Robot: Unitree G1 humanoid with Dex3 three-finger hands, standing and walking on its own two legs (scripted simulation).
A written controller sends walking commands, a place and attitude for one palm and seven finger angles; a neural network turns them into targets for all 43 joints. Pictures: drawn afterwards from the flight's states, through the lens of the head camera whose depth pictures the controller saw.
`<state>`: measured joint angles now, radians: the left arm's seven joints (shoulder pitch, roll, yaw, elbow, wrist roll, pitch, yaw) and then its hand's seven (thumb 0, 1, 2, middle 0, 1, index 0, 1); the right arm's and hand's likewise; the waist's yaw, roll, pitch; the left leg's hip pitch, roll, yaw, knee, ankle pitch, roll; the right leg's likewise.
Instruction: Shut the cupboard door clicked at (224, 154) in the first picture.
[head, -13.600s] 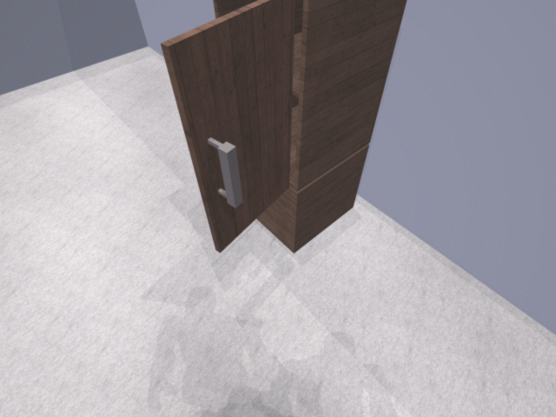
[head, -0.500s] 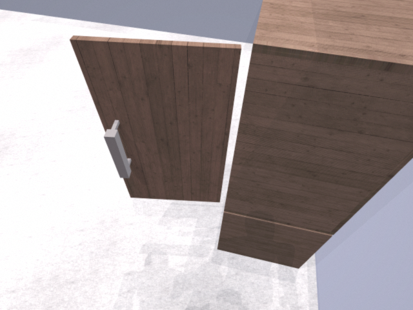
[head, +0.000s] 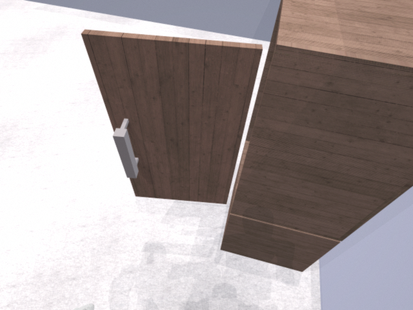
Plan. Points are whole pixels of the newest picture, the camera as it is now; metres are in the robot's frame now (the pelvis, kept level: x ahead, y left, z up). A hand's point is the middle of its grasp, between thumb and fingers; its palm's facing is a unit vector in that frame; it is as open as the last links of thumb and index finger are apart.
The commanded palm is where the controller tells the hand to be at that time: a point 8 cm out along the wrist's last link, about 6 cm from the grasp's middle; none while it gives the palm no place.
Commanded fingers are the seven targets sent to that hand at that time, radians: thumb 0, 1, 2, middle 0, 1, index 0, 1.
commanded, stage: raise the hand and make a fist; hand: left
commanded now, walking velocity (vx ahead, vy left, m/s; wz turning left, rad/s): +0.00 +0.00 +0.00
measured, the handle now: (129, 149) +0.49 +0.23 -0.04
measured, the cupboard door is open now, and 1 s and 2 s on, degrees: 100 100 100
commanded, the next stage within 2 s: bring the fist close to the handle in 1.86 s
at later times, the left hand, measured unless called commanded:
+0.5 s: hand (108, 308) +0.13 +0.18 -0.06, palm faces +0.07 -1.00 -0.06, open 5.5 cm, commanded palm +0.12 +0.23 -0.06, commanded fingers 0.00 0.90 0.90 -0.71 -0.86 -0.71 -0.86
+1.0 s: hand (108, 283) +0.18 +0.20 -0.06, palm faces +0.00 -1.00 -0.01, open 3.4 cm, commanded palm +0.15 +0.25 -0.05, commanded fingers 0.00 0.90 0.90 -1.17 -1.36 -1.17 -1.36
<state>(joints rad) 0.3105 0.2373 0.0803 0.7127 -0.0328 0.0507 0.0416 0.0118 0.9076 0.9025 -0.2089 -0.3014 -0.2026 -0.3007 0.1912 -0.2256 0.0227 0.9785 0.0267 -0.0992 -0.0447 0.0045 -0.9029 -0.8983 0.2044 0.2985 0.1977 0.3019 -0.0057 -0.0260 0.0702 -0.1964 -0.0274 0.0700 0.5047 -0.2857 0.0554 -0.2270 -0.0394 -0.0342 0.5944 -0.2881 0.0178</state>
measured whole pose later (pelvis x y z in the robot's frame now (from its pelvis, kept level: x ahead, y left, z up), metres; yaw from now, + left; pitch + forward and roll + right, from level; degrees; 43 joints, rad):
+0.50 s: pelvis -0.04 -0.04 -0.12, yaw +4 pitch +16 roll -2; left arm 0.40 0.25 0.23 0.06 -0.36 -0.52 -0.43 0.02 0.90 0.90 -0.54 -0.67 -0.54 -0.67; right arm 0.17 -0.26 0.00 0.53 0.03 -0.30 -0.05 0.01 -0.90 -0.90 0.20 0.30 0.20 0.30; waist 0.06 0.02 -0.14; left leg -1.02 -0.01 -0.05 1.31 -0.56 0.00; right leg -1.00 0.03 -0.13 1.26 -0.54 -0.08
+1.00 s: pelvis -0.03 +0.00 -0.10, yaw +2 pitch +17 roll -3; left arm 0.41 0.25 0.18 -0.01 -0.32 -0.42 -0.34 0.02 0.90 0.90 -1.00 -1.17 -0.99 -1.17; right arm 0.24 -0.25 0.00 0.51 0.02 -0.23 -0.04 0.01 -0.90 -0.90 0.20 0.30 0.20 0.30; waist 0.00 0.03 -0.15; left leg -0.99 -0.02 -0.01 1.25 -0.56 0.05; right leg -0.96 0.02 -0.08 1.18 -0.53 -0.02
